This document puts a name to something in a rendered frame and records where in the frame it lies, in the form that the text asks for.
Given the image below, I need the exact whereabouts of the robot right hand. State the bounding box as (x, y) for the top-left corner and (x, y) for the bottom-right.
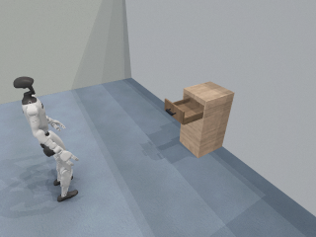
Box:
(59, 150), (79, 166)

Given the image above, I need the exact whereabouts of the robot left hand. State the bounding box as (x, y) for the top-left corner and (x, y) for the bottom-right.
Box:
(50, 119), (65, 131)

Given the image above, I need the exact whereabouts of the robot right upper arm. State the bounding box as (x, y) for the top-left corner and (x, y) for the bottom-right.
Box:
(26, 105), (44, 137)

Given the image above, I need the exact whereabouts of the humanoid robot head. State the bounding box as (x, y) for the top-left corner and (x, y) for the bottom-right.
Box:
(13, 76), (37, 106)

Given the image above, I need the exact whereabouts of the left robot thigh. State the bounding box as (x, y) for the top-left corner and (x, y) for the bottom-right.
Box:
(49, 130), (66, 151)

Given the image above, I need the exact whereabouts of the drawer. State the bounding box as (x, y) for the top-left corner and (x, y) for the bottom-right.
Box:
(164, 97), (204, 125)

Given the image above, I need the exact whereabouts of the handle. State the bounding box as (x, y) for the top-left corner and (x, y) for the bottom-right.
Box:
(165, 109), (176, 116)

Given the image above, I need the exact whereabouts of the robot right forearm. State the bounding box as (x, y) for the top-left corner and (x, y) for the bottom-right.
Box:
(36, 131), (64, 155)

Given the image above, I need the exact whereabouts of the robot left forearm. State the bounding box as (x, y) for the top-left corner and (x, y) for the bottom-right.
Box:
(46, 116), (54, 124)

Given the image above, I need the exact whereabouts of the cabinet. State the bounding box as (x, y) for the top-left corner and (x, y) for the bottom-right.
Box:
(180, 81), (235, 158)

